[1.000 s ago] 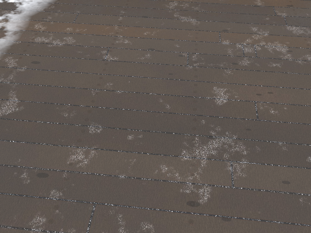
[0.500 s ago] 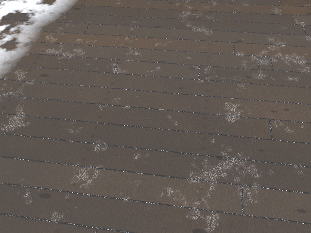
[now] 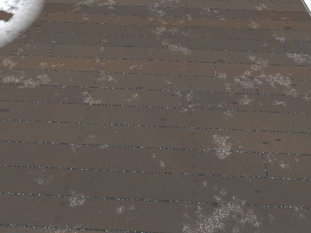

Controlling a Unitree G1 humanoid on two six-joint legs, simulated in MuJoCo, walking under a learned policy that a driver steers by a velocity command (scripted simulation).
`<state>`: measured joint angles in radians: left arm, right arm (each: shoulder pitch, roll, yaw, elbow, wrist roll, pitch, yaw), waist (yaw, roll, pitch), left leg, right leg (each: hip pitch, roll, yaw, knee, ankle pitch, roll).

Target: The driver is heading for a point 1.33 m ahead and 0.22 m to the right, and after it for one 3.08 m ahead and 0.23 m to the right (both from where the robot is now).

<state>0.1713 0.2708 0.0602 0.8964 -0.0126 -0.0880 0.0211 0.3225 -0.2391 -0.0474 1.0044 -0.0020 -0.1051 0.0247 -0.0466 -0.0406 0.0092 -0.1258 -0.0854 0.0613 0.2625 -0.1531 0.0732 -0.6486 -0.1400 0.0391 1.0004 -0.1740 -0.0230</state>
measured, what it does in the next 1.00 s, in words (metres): walks ahead: right foot, then left foot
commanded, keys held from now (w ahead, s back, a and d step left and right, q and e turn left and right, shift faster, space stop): w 0.92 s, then w+e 0.08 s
